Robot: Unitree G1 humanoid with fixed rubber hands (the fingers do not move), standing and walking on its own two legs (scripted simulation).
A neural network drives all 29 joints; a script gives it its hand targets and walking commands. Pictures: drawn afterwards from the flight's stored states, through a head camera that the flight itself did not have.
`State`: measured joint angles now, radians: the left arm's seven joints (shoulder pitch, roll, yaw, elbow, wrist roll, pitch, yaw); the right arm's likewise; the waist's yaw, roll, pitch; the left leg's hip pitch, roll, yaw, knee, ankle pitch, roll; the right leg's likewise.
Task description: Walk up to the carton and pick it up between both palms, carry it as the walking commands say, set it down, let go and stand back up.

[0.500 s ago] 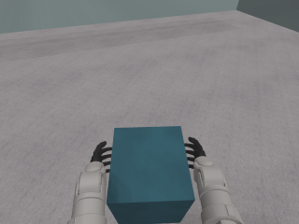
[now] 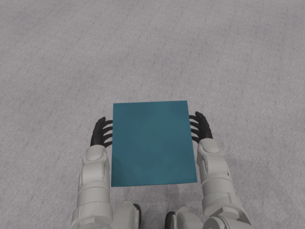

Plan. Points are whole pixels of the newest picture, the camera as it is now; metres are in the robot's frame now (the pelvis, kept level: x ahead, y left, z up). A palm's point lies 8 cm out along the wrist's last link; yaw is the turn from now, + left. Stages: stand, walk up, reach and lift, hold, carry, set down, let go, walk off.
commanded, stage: set down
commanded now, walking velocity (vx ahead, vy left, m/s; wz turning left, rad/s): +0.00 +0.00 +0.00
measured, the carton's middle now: (151, 149) +0.36 +0.04 -0.12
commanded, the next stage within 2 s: none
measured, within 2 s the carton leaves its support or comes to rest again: neither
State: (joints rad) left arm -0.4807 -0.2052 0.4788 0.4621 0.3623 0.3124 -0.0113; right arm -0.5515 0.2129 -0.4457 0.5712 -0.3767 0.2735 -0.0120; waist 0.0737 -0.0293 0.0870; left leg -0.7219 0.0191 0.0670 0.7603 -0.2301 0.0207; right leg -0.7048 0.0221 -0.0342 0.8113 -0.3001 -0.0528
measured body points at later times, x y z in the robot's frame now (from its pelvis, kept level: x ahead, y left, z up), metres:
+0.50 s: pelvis +0.00 +0.00 -0.07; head +0.18 +0.02 +0.34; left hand +0.38 +0.20 -0.13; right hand +0.41 -0.09 -0.13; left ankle +0.08 +0.12 -0.70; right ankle +0.06 -0.09 -0.70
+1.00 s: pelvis -0.01 +0.00 -0.15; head +0.20 +0.04 +0.25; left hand +0.40 +0.21 -0.22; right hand +0.44 -0.08 -0.21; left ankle +0.08 +0.12 -0.70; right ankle +0.06 -0.09 -0.70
